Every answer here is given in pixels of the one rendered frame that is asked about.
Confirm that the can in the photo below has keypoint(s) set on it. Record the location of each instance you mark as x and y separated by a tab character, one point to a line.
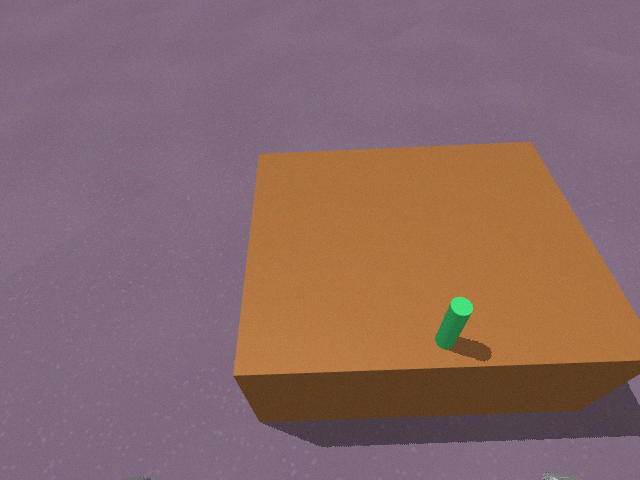
453	323

